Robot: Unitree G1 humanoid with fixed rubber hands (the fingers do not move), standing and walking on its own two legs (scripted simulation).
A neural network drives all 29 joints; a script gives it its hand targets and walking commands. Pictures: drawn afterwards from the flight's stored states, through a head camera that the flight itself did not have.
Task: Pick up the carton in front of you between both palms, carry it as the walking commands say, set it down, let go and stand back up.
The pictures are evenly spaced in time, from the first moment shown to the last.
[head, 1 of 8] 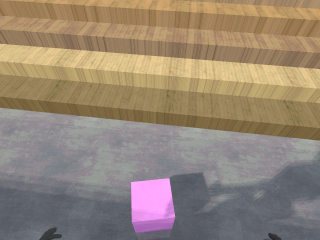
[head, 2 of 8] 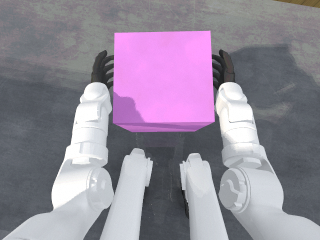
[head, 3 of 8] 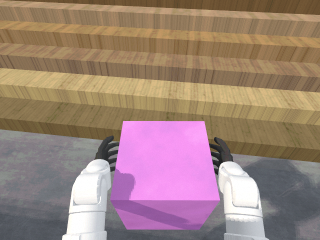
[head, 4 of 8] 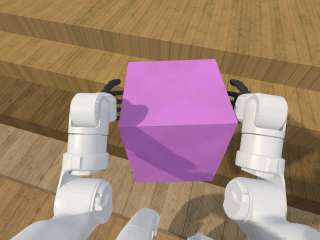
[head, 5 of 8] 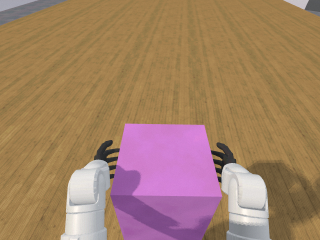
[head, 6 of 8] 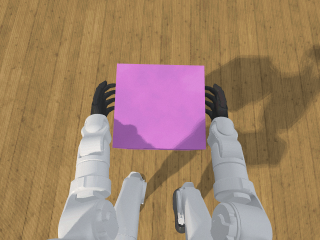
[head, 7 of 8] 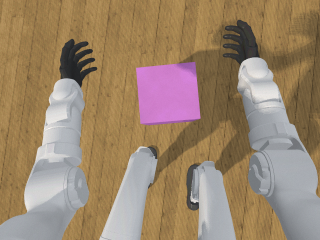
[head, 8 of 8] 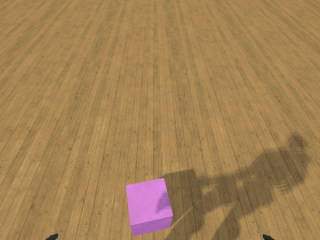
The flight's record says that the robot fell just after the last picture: no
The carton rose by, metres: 1.94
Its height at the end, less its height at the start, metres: +1.18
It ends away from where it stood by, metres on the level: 3.88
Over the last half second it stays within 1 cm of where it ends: yes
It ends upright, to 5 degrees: yes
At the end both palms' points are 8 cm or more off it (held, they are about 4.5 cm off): yes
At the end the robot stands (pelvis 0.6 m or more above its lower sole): yes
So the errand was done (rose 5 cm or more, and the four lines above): yes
